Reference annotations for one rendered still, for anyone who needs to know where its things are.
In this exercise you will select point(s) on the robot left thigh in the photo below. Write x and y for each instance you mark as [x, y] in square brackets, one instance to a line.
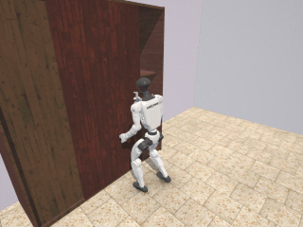
[138, 148]

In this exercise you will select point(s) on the left robot forearm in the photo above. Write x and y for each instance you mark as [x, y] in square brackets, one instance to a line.
[131, 132]

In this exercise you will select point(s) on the left robot hand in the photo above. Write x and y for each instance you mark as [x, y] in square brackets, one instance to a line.
[122, 138]

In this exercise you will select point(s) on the robot right foot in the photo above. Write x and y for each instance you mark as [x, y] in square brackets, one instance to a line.
[160, 175]

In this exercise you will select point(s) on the right robot upper arm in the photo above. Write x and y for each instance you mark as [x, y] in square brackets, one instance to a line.
[160, 98]

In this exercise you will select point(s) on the left robot upper arm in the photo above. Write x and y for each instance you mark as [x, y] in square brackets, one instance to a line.
[136, 108]

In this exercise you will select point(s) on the wardrobe door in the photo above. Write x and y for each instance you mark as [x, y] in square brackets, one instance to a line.
[97, 49]
[32, 110]

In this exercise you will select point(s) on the handle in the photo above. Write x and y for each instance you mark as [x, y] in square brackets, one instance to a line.
[136, 96]

